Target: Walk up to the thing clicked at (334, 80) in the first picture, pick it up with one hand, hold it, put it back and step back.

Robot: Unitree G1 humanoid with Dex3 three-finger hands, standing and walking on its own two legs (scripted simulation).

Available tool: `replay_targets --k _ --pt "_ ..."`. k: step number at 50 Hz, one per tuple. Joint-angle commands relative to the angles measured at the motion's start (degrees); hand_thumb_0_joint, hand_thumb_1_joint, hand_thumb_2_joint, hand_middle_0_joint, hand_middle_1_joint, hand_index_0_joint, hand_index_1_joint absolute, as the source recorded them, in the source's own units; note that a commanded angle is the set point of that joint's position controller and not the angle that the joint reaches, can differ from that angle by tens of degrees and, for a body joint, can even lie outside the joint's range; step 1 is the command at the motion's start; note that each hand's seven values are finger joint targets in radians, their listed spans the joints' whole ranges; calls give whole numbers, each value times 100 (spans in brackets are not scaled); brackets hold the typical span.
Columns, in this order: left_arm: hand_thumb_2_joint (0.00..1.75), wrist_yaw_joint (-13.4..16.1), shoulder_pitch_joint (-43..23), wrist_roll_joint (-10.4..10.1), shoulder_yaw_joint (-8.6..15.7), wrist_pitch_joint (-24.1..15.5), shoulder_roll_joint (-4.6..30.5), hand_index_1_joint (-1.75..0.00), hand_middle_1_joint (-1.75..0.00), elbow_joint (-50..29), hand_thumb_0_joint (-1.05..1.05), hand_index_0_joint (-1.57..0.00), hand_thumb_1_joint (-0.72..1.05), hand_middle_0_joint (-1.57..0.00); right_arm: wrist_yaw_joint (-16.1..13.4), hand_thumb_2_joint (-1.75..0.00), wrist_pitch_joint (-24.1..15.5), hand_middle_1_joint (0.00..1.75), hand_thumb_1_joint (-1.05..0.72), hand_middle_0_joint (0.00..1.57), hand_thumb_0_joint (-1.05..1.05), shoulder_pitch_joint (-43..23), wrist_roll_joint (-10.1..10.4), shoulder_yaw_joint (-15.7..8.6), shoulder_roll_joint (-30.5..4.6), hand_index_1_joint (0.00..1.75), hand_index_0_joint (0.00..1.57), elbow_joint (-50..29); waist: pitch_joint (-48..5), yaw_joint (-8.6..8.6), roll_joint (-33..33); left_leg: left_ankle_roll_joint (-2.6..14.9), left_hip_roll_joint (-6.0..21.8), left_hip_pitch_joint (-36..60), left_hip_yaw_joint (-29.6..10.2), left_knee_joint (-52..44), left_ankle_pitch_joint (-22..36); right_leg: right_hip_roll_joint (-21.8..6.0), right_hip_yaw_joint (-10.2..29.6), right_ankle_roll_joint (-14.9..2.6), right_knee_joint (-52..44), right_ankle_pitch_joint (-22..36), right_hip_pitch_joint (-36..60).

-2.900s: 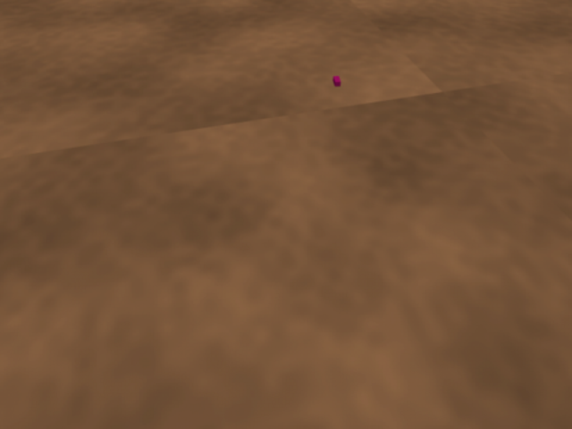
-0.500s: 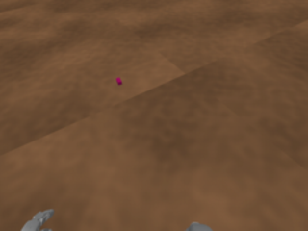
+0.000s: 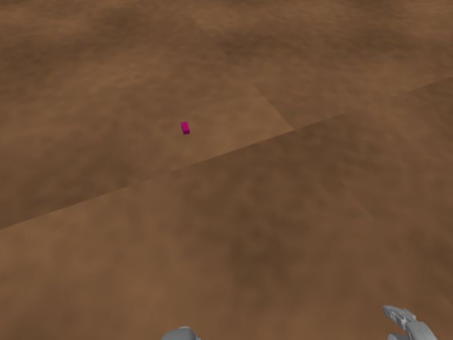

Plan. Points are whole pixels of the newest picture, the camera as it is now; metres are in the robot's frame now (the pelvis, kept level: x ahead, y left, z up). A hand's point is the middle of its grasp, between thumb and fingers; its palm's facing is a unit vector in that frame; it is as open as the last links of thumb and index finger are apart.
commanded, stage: walk up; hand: left
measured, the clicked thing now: (185, 128) +1.36 +0.28 -0.74
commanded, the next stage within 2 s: none
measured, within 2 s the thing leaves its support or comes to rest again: neither
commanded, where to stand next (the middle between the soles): +0.94 +0.02 m, yaw -1 degrees
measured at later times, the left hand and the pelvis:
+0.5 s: hand (131, 238) +0.33 +0.23 -0.10, palm faces -0.01 -0.91 -0.41, open 7.4 cm; pelvis +0.23 -0.04 +0.01, yaw +0 degrees
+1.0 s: hand (121, 195) +0.46 +0.29 -0.14, palm faces -0.04 -0.94 -0.33, open 7.4 cm; pelvis +0.43 +0.02 +0.02, yaw +0 degrees
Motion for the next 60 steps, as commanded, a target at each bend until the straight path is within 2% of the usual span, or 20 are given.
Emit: replay_targets --k 1,7,13,16,17,18,19,21,24,29,33,36,38,39,40,41,43,46,50,60 --pt "90 25 133 -48 285 -249 1174 -30 -30 -426 0 -20 90 -20 -242 -90 -125 30 -90 20 0 602 91 -305 -1462 30 20 -232 -390 -266 750 963 1471 1578 -1669 -2073 256 -491 417 22 171 669 -1831" --pt "90 -206 -391 92 328 -147 985 -30 -30 -569 0 -20 90 -20 -192 -90 -227 30 -90 20 0 486 13 -322 -1638 30 20 -389 -14 -293 905 1226 1433 1027 -1142 -2485 -715 -681 -3 272 -1624 1150 -1601" --pt "90 -250 -845 84 408 -200 942 -30 -30 -554 0 -20 90 -20 -163 -90 -164 30 -90 20 0 447 3 -315 -1589 30 20 -399 -101 -286 770 864 1098 876 -694 -2006 -534 -305 -387 165 -2748 1909 -586" --pt "90 -175 -344 104 497 -267 1057 -30 -30 -376 0 -20 90 -20 -208 -90 -101 30 -90 20 0 491 -12 -248 -1453 30 20 -426 -299 70 344 603 928 490 -486 -725 113 -28 -495 28 -3087 1532 728" --pt "90 -98 240 118 587 -336 1271 -30 -30 -276 0 -20 90 -20 -205 -90 -101 30 -90 20 0 716 -12 -137 -1180 30 20 -410 -745 337 -394 433 504 257 -75 769 591 -209 -127 -144 -3588 975 1620" --pt "90 -13 758 152 729 -404 1820 -30 -30 -285 0 -20 90 -20 -201 -90 -122 30 -90 20 0 916 20 5 -757 30 20 -568 -1178 453 -1722 108 -140 -848 176 2504 -943 -1743 2133 -581 -4210 542 2468" --pt "90 8 888 33 727 -369 2051 -30 -30 -237 0 -20 90 -20 -263 -90 -77 30 -90 20 0 631 22 -106 -1236 30 20 -506 -988 578 -1364 42 -377 -1639 -324 3084 -1944 -2395 3643 -1179 -4750 658 2531" --pt "90 56 303 -64 607 -363 1704 -30 -30 -464 0 -20 90 -20 -311 -90 -33 30 -90 20 0 588 79 -134 -1309 30 20 -269 -508 275 -440 11 -15 -1499 -1176 3381 -1277 -2036 2424 -1102 -4546 1773 1713" --pt "90 87 -307 -39 467 -366 1315 -30 -30 -655 0 -20 90 -20 -219 -90 54 30 -90 20 0 882 56 -136 -1221 30 20 -44 -310 -146 -793 -86 194 -949 -967 2478 -762 -1367 919 -904 -4686 2117 834" --pt "90 51 -317 64 513 -397 1407 -30 -30 -840 0 -20 90 -20 -37 -90 127 30 -90 20 0 410 -77 -178 -1101 30 20 -148 -111 -34 -720 -283 332 -838 -560 999 -304 -1372 411 -1082 -5004 798 418" --pt "90 12 -171 74 517 -379 1432 -30 -30 -810 0 -20 90 -20 36 -90 66 30 -90 20 0 -27 -93 -202 -1014 30 20 -240 -59 96 -603 -216 292 -350 -284 -11 292 -1268 172 -903 -4816 665 364" --pt "90 5 -292 68 508 -328 1526 -30 -30 -821 0 -20 90 -20 40 -90 19 30 -90 20 0 59 -86 -259 -1056 30 20 -188 -112 -101 -438 -91 181 461 -120 -366 253 -1368 158 -813 -4423 773 49" --pt "90 23 -409 123 392 -315 1290 -30 -30 -886 0 -20 90 -20 -49 -90 -18 30 -90 20 0 1021 -111 -393 -1385 30 20 107 -511 -675 305 89 44 2062 -212 -360 -240 -1102 -125 -564 -2951 1489 -668" --pt "90 37 -216 96 254 -291 899 -30 -30 -895 0 -20 90 -20 -143 -90 -64 30 -90 20 0 1816 -183 -529 -1774 30 20 285 -917 -1023 1534 355 650 2830 -1271 -1077 -1442 -544 -594 -299 -937 1481 -1266" --pt "90 31 -10 -11 227 -255 672 -30 -30 -907 0 -20 90 -20 -191 -90 -100 30 -90 20 0 1784 -124 -599 -2222 30 20 96 -705 -866 2256 740 1952 2999 -4134 -2363 -2539 488 -413 -42 242 -313 -2638" --pt "90 137 -154 40 328 -203 1276 -30 -30 -768 0 -20 90 -20 -181 -90 -73 30 -90 20 0 1430 53 -599 -2204 30 20 -22 -552 -760 1266 1157 2222 2359 -4369 -2471 -2785 61 265 -118 719 -371 -2505" --pt "90 95 190 -37 282 -173 1254 -30 -30 -510 0 -20 90 -20 -242 -90 -77 30 -90 20 0 686 59 -402 -1733 30 20 -235 -236 -329 690 856 1685 1739 -2802 -2338 -2033 -227 546 -58 525 468 -2261" --pt "90 2 428 23 319 -121 1154 -30 -30 -276 0 -20 90 -20 -253 -90 -133 30 -90 20 0 571 33 -290 -1457 30 20 -245 -223 -214 957 757 1281 1235 -1567 -2344 -803 -407 356 128 -197 876 -1634" --pt "90 -106 -100 86 310 -86 1001 -30 -30 -456 0 -20 90 -20 -246 -90 -150 30 -90 20 0 656 -10 -313 -1536 30 20 -326 23 -322 958 1149 1392 1245 -1311 -2532 -974 -530 86 304 -1265 983 -1772" --pt "90 -120 -430 96 370 -217 840 -30 -30 -480 0 -20 90 -20 -226 -90 -19 30 -90 20 0 704 -3 -304 -1539 30 20 -451 -199 -178 598 799 1147 1085 -747 -1379 -49 -93 -460 117 -3208 1662 -93"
